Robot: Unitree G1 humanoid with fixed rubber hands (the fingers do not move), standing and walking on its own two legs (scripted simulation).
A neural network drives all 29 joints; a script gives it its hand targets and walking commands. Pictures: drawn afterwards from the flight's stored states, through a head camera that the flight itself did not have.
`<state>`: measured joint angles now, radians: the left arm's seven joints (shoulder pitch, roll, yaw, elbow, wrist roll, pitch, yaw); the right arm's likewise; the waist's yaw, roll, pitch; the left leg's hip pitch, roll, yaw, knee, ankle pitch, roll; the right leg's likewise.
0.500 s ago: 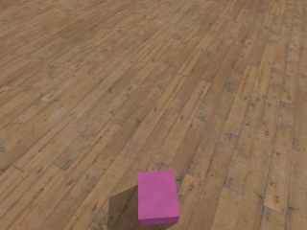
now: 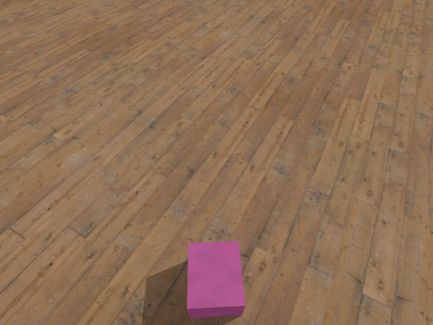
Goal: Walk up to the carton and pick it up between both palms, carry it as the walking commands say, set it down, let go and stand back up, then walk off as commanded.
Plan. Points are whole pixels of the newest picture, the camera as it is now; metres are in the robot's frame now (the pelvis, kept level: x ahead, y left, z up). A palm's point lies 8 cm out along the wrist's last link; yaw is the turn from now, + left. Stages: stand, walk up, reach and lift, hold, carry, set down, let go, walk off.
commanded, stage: stand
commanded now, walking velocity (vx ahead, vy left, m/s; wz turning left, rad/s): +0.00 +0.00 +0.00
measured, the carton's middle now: (214, 279) +0.40 +0.02 -0.69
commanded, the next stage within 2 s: reach and lift in 0.10 s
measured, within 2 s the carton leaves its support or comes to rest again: neither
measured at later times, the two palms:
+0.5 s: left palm out of the picture +0.12 +0.21 -0.14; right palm out of the picture +0.12 -0.19 -0.15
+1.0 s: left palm (116, 306) +0.19 +0.23 -0.17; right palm (310, 314) +0.18 -0.20 -0.19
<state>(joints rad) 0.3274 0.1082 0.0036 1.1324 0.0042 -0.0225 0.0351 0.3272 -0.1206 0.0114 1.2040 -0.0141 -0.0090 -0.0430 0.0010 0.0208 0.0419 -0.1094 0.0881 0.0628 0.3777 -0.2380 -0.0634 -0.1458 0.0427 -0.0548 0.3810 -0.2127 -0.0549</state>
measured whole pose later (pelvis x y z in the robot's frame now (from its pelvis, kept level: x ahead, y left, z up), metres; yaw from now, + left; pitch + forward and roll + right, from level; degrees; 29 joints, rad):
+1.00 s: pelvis -0.07 +0.04 -0.08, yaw +0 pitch +16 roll +0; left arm -0.20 0.06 0.08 0.46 -0.02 0.47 0.09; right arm -0.22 -0.27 -0.13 0.58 0.00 0.42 0.14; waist 0.00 0.04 0.03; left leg -0.90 -0.01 0.03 1.05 -0.42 0.01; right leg -0.93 -0.01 0.02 1.04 -0.37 0.01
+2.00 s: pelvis -0.08 +0.03 -0.14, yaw +2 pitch +49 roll +1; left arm -0.95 0.15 0.33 0.80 0.02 0.11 0.05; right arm -1.01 -0.30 -0.37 0.92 -0.06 0.09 0.08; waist 0.01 0.03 -0.14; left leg -1.61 -0.02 -0.02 1.11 -0.34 -0.02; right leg -1.64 0.00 0.01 1.10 -0.31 -0.01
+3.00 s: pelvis -0.12 +0.03 -0.39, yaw +3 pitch +43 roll +3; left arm -1.27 0.28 0.15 1.06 -0.22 0.04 0.13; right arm -1.33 -0.43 -0.09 1.14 0.20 0.04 -0.05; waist 0.00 0.03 0.20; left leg -2.27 -0.05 0.00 2.10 -0.58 -0.04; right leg -2.32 0.02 0.03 2.10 -0.52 0.00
